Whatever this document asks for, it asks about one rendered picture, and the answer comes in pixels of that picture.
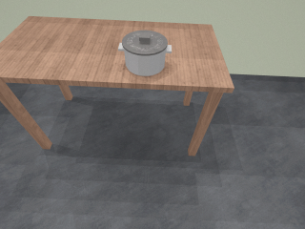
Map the pot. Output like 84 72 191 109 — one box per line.
118 42 172 76

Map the knob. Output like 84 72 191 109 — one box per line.
139 32 151 42

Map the table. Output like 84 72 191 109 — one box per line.
0 16 234 156

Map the lid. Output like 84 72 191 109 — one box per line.
122 30 168 56

